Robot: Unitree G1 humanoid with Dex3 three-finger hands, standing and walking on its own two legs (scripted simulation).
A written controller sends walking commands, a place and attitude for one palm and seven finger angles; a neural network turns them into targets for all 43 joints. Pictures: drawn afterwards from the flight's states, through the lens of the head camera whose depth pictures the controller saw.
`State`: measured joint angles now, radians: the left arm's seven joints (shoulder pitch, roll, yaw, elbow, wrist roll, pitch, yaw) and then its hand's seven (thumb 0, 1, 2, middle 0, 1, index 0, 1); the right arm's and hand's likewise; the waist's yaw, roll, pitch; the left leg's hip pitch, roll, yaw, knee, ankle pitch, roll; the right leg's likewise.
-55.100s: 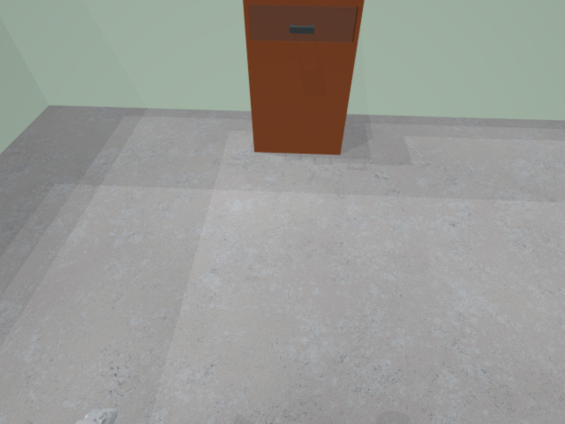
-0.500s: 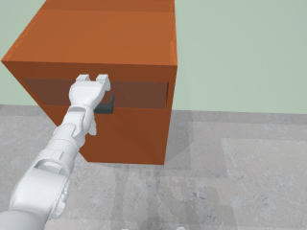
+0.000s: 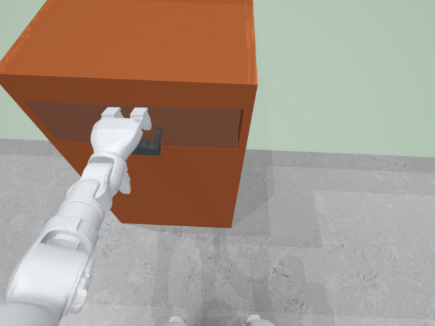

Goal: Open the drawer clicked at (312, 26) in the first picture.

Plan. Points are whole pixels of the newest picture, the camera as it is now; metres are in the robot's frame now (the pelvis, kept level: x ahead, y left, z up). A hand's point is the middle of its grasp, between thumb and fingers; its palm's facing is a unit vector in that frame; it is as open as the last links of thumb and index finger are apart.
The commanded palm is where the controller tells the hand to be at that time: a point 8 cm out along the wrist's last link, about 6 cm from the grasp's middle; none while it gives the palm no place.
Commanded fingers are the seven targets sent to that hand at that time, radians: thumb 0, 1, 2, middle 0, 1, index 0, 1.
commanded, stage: lower the fingers behind the handle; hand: left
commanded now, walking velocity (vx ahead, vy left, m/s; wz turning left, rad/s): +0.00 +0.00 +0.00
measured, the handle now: (138, 138) +0.51 +0.17 -0.02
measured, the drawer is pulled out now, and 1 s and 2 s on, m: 0.00 0.00 0.00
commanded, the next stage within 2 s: close the thumb around the handle in 1.24 s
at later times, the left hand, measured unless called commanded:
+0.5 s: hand (133, 158) +0.46 +0.17 -0.02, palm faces -0.03 -0.03 -1.00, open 13.8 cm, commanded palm +0.44 +0.18 +0.03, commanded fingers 0.00 -0.50 0.30 -0.30 -1.20 -0.30 -1.20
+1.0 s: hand (134, 159) +0.46 +0.17 -0.02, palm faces -0.01 -0.01 -1.00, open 13.8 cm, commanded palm +0.44 +0.18 +0.01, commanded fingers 0.00 -0.50 0.30 -0.30 -1.20 -0.30 -1.20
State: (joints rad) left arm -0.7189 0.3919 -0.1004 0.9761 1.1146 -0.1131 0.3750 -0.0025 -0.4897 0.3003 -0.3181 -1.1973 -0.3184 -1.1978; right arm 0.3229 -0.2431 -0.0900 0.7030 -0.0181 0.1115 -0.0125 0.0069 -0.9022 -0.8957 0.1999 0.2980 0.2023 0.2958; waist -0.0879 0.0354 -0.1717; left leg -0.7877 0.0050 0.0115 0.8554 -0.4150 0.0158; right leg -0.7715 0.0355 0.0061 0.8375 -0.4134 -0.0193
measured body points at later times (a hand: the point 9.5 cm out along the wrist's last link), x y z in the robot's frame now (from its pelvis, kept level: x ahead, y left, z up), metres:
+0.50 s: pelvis -0.01 +0.01 -0.01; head +0.09 +0.00 +0.42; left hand +0.45 +0.17 +0.03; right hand +0.01 -0.26 -0.15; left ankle -0.01 +0.11 -0.69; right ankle -0.02 -0.11 -0.69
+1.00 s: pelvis -0.03 +0.00 -0.03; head +0.08 +0.01 +0.40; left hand +0.45 +0.17 +0.03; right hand -0.01 -0.27 -0.16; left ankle -0.01 +0.11 -0.69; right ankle -0.02 -0.11 -0.69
